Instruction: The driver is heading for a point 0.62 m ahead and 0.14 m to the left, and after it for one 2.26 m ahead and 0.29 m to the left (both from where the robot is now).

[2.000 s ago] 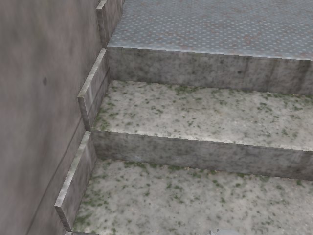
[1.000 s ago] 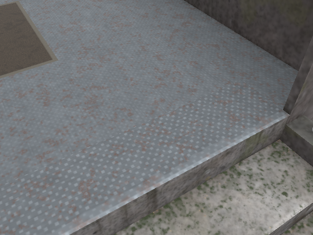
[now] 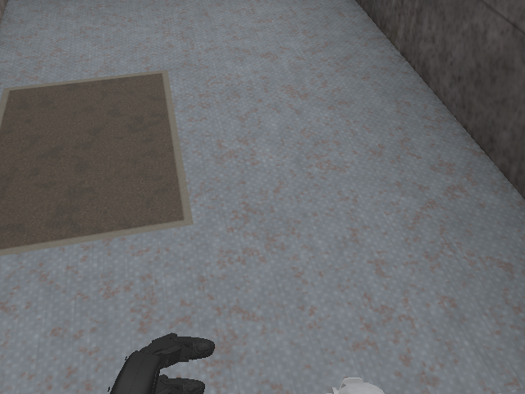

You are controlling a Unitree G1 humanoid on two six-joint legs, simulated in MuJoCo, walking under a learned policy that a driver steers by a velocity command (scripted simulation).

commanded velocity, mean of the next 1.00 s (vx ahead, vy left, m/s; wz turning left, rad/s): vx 0.50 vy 0.00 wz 0.50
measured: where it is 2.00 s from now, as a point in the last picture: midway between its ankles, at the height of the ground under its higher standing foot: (131, 228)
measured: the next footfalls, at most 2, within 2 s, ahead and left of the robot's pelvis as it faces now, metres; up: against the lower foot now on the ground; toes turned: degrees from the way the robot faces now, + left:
right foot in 0.06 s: +0.23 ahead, -0.14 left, +0.16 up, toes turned -1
left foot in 0.74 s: +0.45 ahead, +0.19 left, +0.16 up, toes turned +28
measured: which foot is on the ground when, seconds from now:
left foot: down 0.00-0.08, up 0.10-0.72, down 0.74-1.00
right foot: up 0.00-0.04, down 0.06-0.74, up 0.76-1.00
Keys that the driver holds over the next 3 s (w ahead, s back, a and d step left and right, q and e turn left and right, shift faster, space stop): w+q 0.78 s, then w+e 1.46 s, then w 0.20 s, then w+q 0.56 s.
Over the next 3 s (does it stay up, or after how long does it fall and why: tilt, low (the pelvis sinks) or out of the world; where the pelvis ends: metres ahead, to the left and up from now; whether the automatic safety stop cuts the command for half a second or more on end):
stays up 1.60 0.17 0.17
